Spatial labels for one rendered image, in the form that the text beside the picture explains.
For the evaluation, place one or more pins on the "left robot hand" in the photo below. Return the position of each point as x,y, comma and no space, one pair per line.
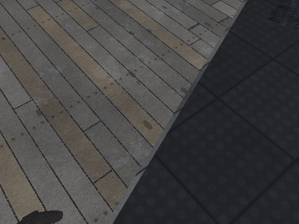
45,217

